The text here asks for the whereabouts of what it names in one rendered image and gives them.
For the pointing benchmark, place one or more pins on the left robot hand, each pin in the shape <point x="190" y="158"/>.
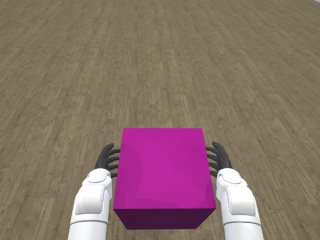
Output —
<point x="104" y="160"/>

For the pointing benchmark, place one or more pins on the robot left forearm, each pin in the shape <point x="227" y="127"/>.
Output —
<point x="90" y="212"/>

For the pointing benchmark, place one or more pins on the carton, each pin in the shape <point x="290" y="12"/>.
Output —
<point x="163" y="179"/>

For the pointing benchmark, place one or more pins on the right robot hand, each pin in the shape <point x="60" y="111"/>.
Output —
<point x="222" y="159"/>

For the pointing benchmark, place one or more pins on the robot right forearm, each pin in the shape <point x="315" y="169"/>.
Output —
<point x="240" y="214"/>

